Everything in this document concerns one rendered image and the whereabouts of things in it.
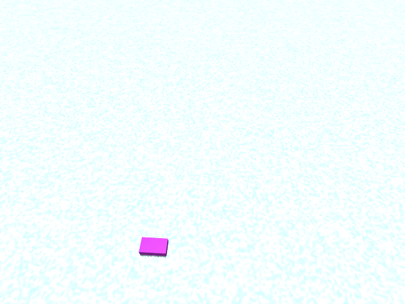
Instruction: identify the small box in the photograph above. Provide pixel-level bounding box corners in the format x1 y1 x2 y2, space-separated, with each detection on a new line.
139 237 168 256

